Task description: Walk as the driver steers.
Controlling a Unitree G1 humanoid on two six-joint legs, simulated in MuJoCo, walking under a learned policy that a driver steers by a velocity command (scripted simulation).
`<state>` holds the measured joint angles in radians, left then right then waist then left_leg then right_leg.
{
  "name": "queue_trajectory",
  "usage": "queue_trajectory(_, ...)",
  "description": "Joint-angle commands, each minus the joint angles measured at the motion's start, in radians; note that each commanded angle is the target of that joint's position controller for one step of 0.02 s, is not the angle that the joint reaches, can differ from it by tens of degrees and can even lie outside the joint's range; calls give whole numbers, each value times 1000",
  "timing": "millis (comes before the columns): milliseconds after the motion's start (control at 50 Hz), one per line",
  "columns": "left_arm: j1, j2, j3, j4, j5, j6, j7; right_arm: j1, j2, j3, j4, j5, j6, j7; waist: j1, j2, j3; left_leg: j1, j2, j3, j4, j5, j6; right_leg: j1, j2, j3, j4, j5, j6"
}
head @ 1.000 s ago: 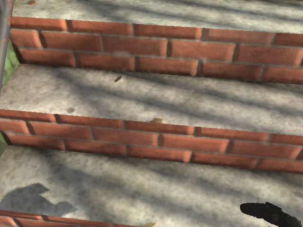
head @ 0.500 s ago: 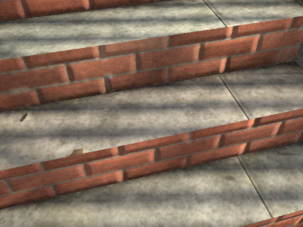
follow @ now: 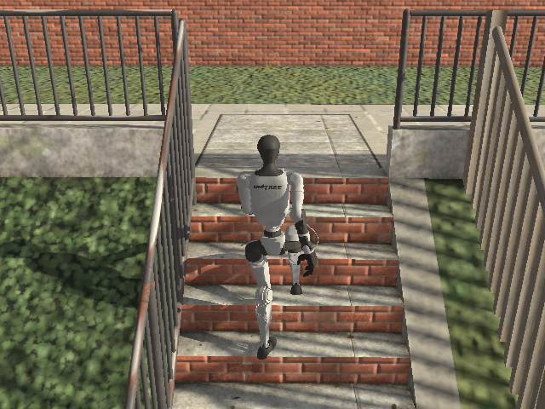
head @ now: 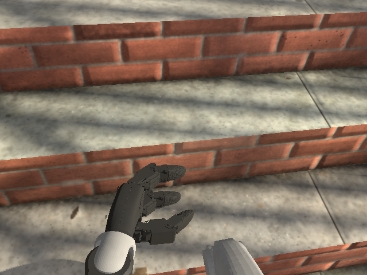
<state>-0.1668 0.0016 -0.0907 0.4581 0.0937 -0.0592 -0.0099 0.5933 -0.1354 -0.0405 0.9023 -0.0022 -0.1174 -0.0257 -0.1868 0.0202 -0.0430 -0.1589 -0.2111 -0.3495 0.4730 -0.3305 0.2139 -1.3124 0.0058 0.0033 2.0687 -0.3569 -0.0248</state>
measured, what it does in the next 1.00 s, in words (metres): climbs, turning right: right foot 0.20 m higher, then left foot 0.19 m higher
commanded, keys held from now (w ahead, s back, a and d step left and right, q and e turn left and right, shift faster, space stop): w+q+shift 0.04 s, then w+e+shift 0.68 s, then e+shift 0.14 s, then q+shift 0.14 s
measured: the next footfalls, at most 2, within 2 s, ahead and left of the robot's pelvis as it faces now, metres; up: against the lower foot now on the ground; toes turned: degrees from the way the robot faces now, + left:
right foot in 0.14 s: +0.25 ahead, -0.13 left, +0.20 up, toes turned +1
left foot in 0.48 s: +0.52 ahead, +0.18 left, +0.39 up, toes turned +1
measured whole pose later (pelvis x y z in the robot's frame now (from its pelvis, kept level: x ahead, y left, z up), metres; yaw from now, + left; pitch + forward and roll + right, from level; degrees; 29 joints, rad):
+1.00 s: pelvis +0.69 +0.03 +0.52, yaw -21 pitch +6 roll -3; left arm 0.34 0.23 -0.01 0.93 0.04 0.04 -0.13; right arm 0.19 -0.27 -0.08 0.89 -0.06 -0.03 0.13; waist 0.05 0.01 -0.08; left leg -0.95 -0.12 -0.29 2.20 0.02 0.15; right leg -0.64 0.17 0.00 0.93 -0.38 -0.12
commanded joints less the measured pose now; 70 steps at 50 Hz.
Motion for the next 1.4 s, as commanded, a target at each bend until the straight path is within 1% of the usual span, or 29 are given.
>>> queue_trajectory(20,-342,23,11,-188,-32,0,0,72,-123,-45,-21,-8,1,-8,-4,-14,166,-42,234,-368,-330,130,113,-71,18,-100,-242,-52,16)
queue_trajectory(60,-306,-13,-8,-203,-60,29,-10,38,-126,-51,-26,-2,16,-38,33,119,63,-135,318,-234,-476,549,126,378,-11,-176,-490,-159,-33)
queue_trajectory(120,244,236,142,2,-116,27,32,-128,-297,-103,-104,49,-61,-11,333,199,-339,-81,336,-45,129,2164,28,1105,92,-195,-858,-232,-110)
queue_trajectory(160,508,394,210,154,-64,17,50,-252,-263,-109,-152,85,-105,51,445,-39,-426,-381,195,36,722,1856,-56,1414,-76,386,-1204,-524,-283)
queue_trajectory(180,579,401,224,225,-81,39,60,-414,-186,-94,-207,18,-102,62,470,-296,-337,-564,24,190,1164,745,-135,1319,-219,828,-1576,-625,-410)
queue_trajectory(200,453,309,202,276,-98,38,55,-470,-81,-62,-284,-51,-89,55,359,-278,-211,-734,22,169,1489,328,-145,1210,-238,991,-1660,-628,-432)
queue_trajectory(260,425,101,146,432,-67,-40,61,-593,102,50,-451,-95,-51,47,192,-8,78,-1062,155,75,1865,0,-78,969,-199,727,-1721,-341,-341)
queue_trajectory(380,518,255,155,516,-75,-91,32,-953,83,113,-670,-31,15,-17,165,32,277,-1193,300,294,1749,-304,-106,702,-147,288,-1982,19,-242)
queue_trajectory(420,460,300,170,471,-142,-75,49,-892,93,155,-691,-6,-2,5,117,89,101,-226,329,405,878,-115,-78,309,-50,142,-2222,193,-247)
queue_trajectory(440,576,314,152,444,-178,-115,44,-688,22,107,-559,29,-12,6,126,153,-150,245,200,509,922,-31,-95,345,-43,192,-2036,938,-297)
queue_trajectory(480,421,586,264,367,-136,-144,-11,-212,-172,-8,-465,-21,37,-8,-143,-41,-515,297,199,364,653,-238,-110,842,-136,243,-1417,1791,-211)
queue_trajectory(520,323,336,242,242,-75,-120,-37,-195,-345,-63,-381,-35,32,-15,-72,403,-486,275,626,-501,-9,-227,-29,500,164,202,-392,368,-52)
queue_trajectory(540,361,260,226,216,-36,-112,-41,-331,-249,-48,-384,-26,34,-8,25,168,-395,188,655,-537,-30,-338,-25,350,93,222,-70,336,-58)
queue_trajectory(660,289,54,112,105,-71,7,-15,-379,47,24,-2,-21,-28,34,289,43,116,-139,508,296,-146,20,-169,3,24,162,131,157,-144)
queue_trajectory(760,-12,97,97,-69,-65,76,47,-300,-64,12,110,-27,-58,44,347,-64,265,-175,419,647,-412,553,-215,-6,47,-42,-98,-99,-174)
queue_trajectory(840,575,271,147,105,-88,126,22,-424,-506,-84,-75,81,-54,-38,554,114,-307,-54,479,652,-40,2135,-83,989,119,-237,-563,10,-141)
queue_trajectory(860,730,283,102,38,-125,194,-59,-476,-590,-101,16,-196,12,180,780,164,-436,-326,673,464,203,2682,74,1335,239,-63,-996,348,-166)
queue_trajectory(880,919,344,149,247,-168,188,-56,-495,-369,-82,-41,-248,66,245,643,-194,-512,-594,406,445,833,1526,-37,1677,191,217,-1428,744,-309)
queue_trajectory(900,964,438,150,346,-42,226,-52,-304,-257,-69,102,-145,114,283,483,-143,-500,-643,126,373,1592,344,-42,1529,-37,578,-1404,1638,-453)
queue_trajectory(920,818,568,175,304,-25,195,-96,-68,-313,-94,71,-34,89,265,348,-99,-550,-762,41,-98,1740,453,-41,1389,-223,956,-1531,1485,-457)
queue_trajectory(940,668,524,172,337,-50,161,-118,-222,-334,-106,-14,15,72,225,326,-66,-297,-1005,-17,-49,2027,405,-99,1236,-250,897,-1554,1310,-451)
queue_trajectory(1000,367,124,51,509,-30,-3,-160,-275,-49,12,-90,-62,91,93,33,63,-119,-1188,132,55,1946,246,-23,1003,-204,373,-1561,827,-296)
queue_trajectory(1020,407,142,93,539,-117,-25,-42,-343,87,44,-179,-68,63,5,45,-7,-63,-1019,112,192,1894,53,-77,933,-106,155,-1652,277,-141)
queue_trajectory(1040,211,41,17,521,11,-24,-87,-267,27,65,-136,-33,96,70,-65,-45,-18,-1181,123,199,1974,-18,13,793,-37,8,-1706,298,-126)
queue_trajectory(1080,176,203,48,427,43,-45,-80,-411,-95,51,-225,-5,87,104,-25,23,-17,-939,192,328,1668,122,-53,535,-33,-74,-1822,76,-95)
queue_trajectory(1160,443,415,88,414,1,-29,-93,-599,-152,59,-285,-17,132,112,113,-136,-18,-935,215,394,1286,12,-170,889,-229,-60,-2013,350,-197)
queue_trajectory(1320,594,466,180,307,-24,-65,-35,-513,-108,103,-268,4,93,129,239,-84,-219,-837,139,291,828,156,-6,1488,-283,-197,-1600,1388,-186)
queue_trajectory(1360,438,490,207,229,-11,-33,-30,-368,-193,68,-233,2,87,101,144,0,-296,-480,127,65,590,5,34,1163,-183,-167,-1486,1200,-161)
queue_trajectory(1400,154,462,216,121,-27,12,-34,-122,-326,16,-207,-57,81,76,-34,312,-364,-164,295,-571,64,-94,162,706,76,21,-738,44,-19)
Keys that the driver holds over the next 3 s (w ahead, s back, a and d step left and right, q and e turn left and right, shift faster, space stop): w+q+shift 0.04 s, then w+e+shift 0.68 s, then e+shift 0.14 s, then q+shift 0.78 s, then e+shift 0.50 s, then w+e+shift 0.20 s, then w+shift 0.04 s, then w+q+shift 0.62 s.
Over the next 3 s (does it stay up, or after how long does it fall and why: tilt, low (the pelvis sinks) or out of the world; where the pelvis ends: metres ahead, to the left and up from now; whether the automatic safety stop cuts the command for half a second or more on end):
stays up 1.28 -0.22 0.75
